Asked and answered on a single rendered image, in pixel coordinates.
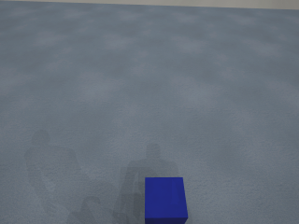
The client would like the carton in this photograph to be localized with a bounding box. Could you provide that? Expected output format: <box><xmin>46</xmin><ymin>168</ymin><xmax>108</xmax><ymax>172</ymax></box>
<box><xmin>145</xmin><ymin>177</ymin><xmax>188</xmax><ymax>224</ymax></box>

